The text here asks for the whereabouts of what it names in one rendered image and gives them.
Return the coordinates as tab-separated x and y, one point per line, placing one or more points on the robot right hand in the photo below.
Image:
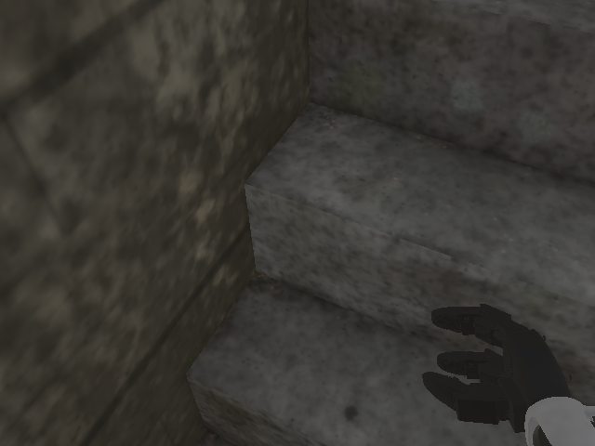
526	373

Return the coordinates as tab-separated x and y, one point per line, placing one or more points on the robot right forearm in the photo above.
558	421

